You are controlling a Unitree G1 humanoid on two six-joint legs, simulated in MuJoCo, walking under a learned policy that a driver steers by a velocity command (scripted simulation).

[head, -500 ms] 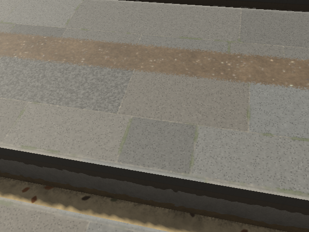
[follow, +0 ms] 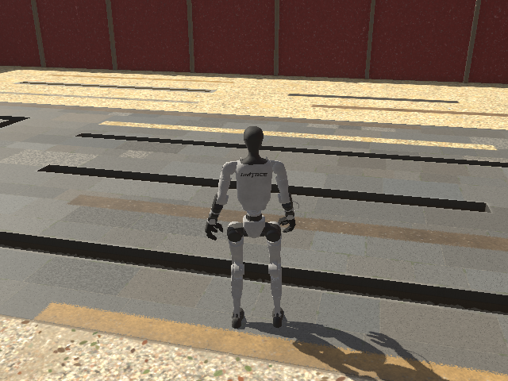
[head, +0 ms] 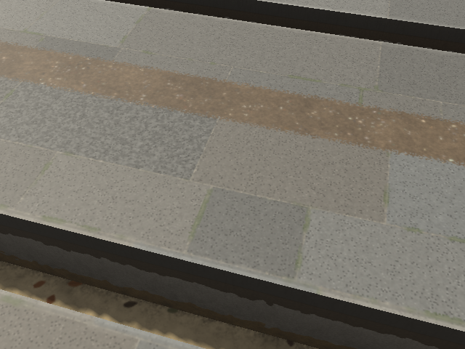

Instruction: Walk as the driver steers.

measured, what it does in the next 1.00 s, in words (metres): stands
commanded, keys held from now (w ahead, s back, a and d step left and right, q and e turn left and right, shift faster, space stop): no key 1.00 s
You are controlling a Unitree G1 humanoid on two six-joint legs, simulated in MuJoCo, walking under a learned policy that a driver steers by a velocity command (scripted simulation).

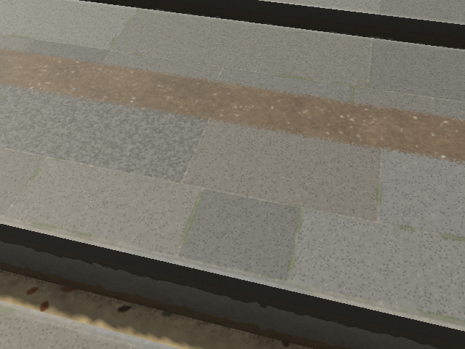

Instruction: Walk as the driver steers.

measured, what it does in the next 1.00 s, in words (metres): walks ahead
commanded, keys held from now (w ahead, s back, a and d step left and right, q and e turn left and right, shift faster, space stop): no key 0.52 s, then w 0.48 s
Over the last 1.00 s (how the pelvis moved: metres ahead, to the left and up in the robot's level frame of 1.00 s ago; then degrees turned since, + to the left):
0.02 -0.02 0.00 0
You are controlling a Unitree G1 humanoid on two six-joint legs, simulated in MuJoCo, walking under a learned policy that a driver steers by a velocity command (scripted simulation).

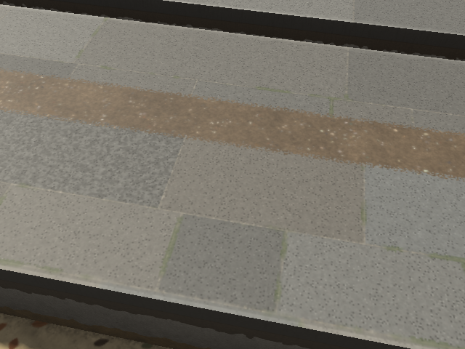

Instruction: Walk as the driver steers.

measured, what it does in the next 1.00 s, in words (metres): walks ahead: right foot, then left foot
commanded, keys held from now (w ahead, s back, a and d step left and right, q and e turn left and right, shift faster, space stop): w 1.00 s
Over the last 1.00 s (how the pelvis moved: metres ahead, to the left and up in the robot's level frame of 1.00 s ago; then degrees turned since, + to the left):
0.11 0.02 0.00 0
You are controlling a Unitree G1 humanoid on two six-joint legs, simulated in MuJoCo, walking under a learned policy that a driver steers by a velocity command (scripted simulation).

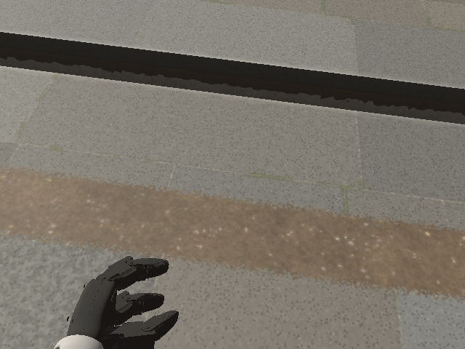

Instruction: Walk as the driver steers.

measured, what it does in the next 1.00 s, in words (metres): walks ahead: left foot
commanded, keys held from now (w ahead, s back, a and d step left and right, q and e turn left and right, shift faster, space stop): w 0.56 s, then w+e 0.44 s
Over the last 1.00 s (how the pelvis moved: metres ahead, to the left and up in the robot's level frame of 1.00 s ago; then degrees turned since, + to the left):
0.58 0.01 -0.04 -1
